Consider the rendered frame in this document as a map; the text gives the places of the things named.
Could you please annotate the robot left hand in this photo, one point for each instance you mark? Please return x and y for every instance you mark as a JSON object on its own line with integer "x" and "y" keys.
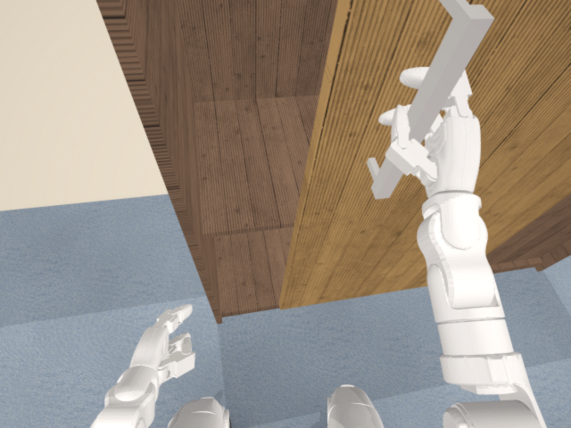
{"x": 169, "y": 358}

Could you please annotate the robot right hand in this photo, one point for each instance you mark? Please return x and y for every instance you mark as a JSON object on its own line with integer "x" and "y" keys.
{"x": 454, "y": 141}

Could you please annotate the robot left forearm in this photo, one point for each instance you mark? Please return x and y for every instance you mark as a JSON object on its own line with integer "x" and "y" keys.
{"x": 131, "y": 402}

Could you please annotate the robot thigh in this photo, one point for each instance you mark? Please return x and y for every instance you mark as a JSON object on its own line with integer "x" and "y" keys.
{"x": 350, "y": 407}
{"x": 201, "y": 413}

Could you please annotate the wardrobe door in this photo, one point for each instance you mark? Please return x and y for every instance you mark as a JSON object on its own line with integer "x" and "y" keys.
{"x": 542, "y": 235}
{"x": 347, "y": 244}

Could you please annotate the robot right forearm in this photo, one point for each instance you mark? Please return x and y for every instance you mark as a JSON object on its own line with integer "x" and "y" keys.
{"x": 477, "y": 350}

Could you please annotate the handle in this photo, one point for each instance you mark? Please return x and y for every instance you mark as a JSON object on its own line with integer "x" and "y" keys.
{"x": 467, "y": 30}

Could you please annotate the robot right upper arm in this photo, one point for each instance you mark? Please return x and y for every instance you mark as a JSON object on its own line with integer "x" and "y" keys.
{"x": 490, "y": 414}

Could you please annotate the right robot thigh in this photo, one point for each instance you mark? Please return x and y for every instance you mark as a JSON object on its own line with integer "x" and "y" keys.
{"x": 350, "y": 407}

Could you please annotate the left robot thigh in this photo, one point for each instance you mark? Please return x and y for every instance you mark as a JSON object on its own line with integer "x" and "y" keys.
{"x": 201, "y": 413}

